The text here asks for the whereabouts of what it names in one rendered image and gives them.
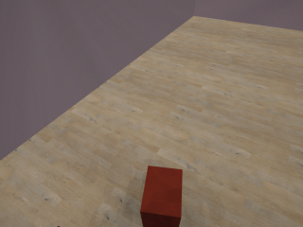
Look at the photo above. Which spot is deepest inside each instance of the carton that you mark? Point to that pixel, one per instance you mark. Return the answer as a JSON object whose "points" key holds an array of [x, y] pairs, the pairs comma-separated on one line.
{"points": [[161, 204]]}

